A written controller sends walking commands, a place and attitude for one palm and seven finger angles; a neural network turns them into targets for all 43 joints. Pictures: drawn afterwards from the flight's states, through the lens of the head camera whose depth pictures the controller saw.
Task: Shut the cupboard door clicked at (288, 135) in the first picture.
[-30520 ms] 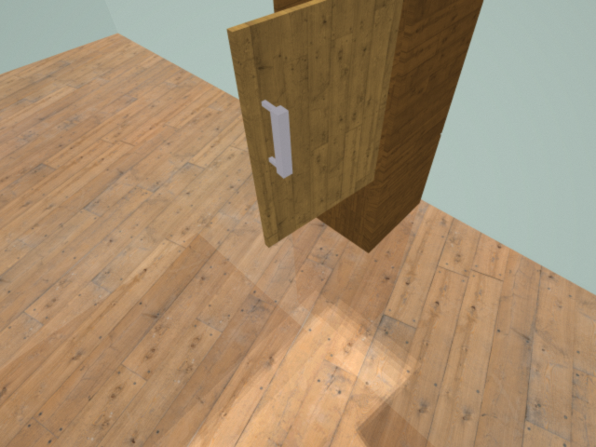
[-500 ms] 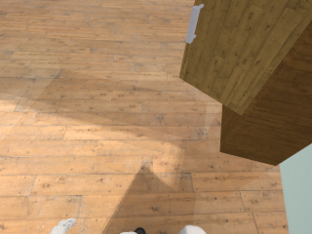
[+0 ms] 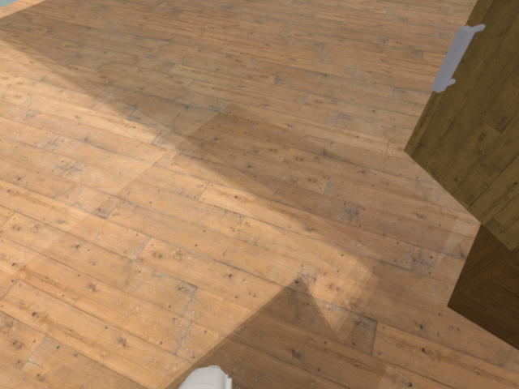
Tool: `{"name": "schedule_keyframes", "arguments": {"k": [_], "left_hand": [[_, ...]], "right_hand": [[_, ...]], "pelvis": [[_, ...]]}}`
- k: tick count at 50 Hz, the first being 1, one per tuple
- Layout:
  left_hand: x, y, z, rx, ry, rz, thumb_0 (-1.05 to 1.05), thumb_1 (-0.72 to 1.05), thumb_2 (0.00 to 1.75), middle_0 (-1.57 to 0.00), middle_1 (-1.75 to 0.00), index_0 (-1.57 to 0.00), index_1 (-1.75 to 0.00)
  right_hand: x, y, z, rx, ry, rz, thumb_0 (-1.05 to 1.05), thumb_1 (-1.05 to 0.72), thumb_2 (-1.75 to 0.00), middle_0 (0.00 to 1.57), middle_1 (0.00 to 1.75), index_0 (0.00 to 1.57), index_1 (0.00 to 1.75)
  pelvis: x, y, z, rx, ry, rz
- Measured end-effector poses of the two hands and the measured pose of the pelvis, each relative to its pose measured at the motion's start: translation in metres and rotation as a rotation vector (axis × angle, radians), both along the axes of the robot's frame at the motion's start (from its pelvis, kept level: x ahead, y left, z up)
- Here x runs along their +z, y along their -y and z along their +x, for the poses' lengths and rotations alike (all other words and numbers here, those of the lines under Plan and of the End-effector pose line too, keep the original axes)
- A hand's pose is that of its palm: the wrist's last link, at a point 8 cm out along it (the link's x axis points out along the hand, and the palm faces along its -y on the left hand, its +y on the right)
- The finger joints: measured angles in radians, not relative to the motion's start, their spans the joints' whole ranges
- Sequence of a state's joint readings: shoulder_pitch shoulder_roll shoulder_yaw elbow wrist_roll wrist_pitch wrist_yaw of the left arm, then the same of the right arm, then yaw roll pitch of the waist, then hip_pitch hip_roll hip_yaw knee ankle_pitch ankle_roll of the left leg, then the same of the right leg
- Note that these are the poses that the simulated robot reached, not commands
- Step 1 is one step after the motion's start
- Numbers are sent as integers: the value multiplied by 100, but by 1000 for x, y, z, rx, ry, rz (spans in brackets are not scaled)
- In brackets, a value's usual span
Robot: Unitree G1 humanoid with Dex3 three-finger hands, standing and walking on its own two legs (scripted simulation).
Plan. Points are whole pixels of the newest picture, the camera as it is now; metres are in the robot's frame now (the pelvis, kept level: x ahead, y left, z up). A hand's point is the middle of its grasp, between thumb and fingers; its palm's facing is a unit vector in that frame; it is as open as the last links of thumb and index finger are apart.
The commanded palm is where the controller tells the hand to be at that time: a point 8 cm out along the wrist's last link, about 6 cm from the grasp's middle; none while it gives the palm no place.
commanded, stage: walk to a spot facing it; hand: left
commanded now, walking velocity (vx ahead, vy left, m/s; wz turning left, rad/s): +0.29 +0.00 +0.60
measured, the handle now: (457, 59) +0.85 -0.45 +0.03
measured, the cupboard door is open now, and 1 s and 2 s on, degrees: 64 64 64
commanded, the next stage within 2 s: turn to face it in 0.88 s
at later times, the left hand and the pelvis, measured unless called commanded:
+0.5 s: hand (136, 345) +0.20 +0.24 -0.15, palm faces +0.19 -0.95 -0.23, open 7.4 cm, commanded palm none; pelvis +0.13 +0.02 +0.00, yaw +11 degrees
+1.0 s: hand (153, 350) +0.20 +0.23 -0.19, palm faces +0.55 -0.82 -0.19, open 7.3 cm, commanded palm none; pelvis +0.30 +0.07 -0.02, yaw +31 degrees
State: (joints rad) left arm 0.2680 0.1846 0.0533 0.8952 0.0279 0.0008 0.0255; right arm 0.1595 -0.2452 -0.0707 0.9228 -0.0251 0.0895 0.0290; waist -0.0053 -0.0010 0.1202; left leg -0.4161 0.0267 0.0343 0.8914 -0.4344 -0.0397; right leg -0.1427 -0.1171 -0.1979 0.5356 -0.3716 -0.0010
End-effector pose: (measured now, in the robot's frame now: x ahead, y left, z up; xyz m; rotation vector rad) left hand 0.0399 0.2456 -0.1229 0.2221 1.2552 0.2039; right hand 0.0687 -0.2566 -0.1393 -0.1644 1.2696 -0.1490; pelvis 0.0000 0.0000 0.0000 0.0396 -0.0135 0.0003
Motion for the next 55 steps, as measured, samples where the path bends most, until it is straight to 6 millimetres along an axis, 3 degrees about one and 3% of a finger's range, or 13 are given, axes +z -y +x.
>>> {"name": "schedule_keyframes", "arguments": {"k": [7,10,14,22,25,28,32,36,39,43,49,52,55], "left_hand": [[-32,-32,-59,162,-109,-53,1,90,90,-20,-30,-20,-30],[-32,-44,-56,177,-144,-56,1,91,90,-20,-30,-20,-30],[-19,-55,-16,185,-58,-56,2,91,90,-20,-30,-20,-30],[6,-52,96,155,128,-39,1,91,90,-20,-30,-19,-30],[8,-44,140,127,159,-26,1,91,90,-20,-30,-19,-30],[2,-35,177,119,207,1,1,91,90,-20,-30,-20,-30],[5,-20,186,191,200,-1,1,91,90,-20,-30,-20,-30],[5,-6,175,297,132,-27,1,91,90,-20,-30,-20,-30],[3,-8,163,377,83,-27,0,94,89,-20,-30,-20,-30],[-6,-6,148,456,4,-59,0,93,90,-20,-30,-20,-30],[-32,-15,130,573,-93,-124,1,92,90,-20,-30,-20,-30],[-48,-33,129,612,-125,-135,1,91,90,-20,-30,-20,-30],[-45,-56,143,619,-105,-106,1,91,90,-20,-30,-20,-30]], "right_hand": [[12,-44,92,183,178,-37,0,-91,-90,20,30,20,30],[20,-56,104,203,217,-49,0,-91,-90,20,30,20,30],[23,-62,94,209,148,-53,0,-91,-90,20,30,21,30],[7,-57,70,174,-79,-7,0,-91,-90,20,30,21,30],[-4,-48,74,146,-142,13,0,-91,-90,20,30,21,30],[-21,-36,90,137,-197,26,0,-91,-90,20,30,21,30],[-21,-27,141,195,-207,12,1,-91,-90,20,30,21,30],[-7,-35,216,263,-127,6,1,-91,-90,20,30,20,30],[2,-50,276,326,-64,4,1,-91,-90,20,30,20,30],[10,-85,351,430,16,2,0,-91,-90,19,30,20,30],[13,-161,448,605,136,-4,0,-91,-90,19,30,20,30],[7,-194,480,658,214,-17,0,-91,-90,19,30,20,30],[13,-215,489,681,228,-26,0,-91,-90,20,30,20,30]], "pelvis": [[-17,-26,19,85,-4,-13],[-14,-34,29,95,7,-18],[-3,-38,46,137,11,-32],[5,-32,98,194,-2,-28],[-1,-24,127,199,-10,-17],[-15,-12,159,228,-19,-6],[-10,-9,187,290,1,-25],[2,-12,219,352,-1,-29],[6,-17,241,399,-5,-36],[5,-29,264,456,-5,-48],[-11,-65,295,529,3,-59],[-25,-86,306,549,3,-74],[-21,-97,312,537,10,-66]]}}
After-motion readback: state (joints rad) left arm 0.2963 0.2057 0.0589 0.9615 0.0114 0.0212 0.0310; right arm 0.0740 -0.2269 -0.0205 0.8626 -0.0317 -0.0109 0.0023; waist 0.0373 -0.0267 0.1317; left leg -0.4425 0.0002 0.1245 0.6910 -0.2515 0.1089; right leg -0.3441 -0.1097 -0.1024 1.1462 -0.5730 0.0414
